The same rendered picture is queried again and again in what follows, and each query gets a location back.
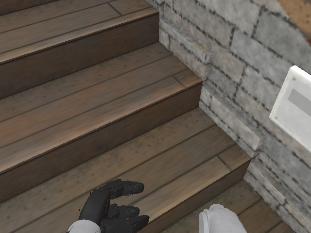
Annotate robot left hand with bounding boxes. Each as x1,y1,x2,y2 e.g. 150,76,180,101
78,179,150,233

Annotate right robot thigh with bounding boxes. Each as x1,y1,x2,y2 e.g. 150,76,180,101
198,208,247,233

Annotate left robot forearm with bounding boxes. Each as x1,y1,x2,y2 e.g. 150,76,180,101
66,219,101,233

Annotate robot right shin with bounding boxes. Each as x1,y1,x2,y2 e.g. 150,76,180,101
208,204,224,212

